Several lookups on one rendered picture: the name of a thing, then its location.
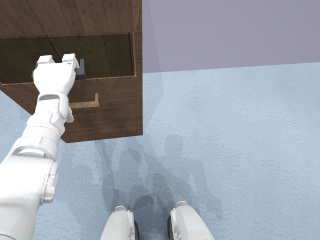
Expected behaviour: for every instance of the robot left forearm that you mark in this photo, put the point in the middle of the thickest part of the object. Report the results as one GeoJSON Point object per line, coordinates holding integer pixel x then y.
{"type": "Point", "coordinates": [44, 128]}

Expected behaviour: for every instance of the robot left shin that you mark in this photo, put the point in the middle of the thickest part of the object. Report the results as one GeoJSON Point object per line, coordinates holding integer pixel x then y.
{"type": "Point", "coordinates": [119, 208]}

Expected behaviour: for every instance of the cabinet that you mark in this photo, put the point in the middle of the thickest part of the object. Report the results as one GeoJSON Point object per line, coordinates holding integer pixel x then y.
{"type": "Point", "coordinates": [121, 97]}

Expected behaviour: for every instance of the handle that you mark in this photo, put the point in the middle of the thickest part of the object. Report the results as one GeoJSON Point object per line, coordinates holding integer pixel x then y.
{"type": "Point", "coordinates": [81, 73]}
{"type": "Point", "coordinates": [84, 106]}

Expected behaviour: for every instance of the robot left upper arm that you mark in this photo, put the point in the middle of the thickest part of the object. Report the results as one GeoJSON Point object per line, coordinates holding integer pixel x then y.
{"type": "Point", "coordinates": [26, 183]}

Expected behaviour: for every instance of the robot left hand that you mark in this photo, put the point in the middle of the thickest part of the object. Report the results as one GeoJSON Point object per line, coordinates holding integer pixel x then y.
{"type": "Point", "coordinates": [60, 77]}

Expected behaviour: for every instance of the drawer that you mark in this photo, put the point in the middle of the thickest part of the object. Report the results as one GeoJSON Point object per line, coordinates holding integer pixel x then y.
{"type": "Point", "coordinates": [105, 54]}

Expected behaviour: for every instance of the robot right thigh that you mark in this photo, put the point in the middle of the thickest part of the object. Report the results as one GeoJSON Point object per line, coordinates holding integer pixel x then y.
{"type": "Point", "coordinates": [186, 222]}

